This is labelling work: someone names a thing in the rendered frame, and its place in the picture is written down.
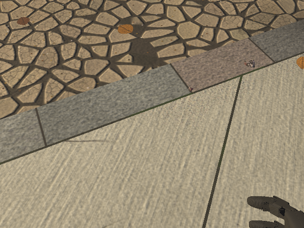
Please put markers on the robot right hand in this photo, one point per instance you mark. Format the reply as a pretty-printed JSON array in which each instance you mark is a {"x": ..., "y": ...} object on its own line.
[{"x": 279, "y": 208}]

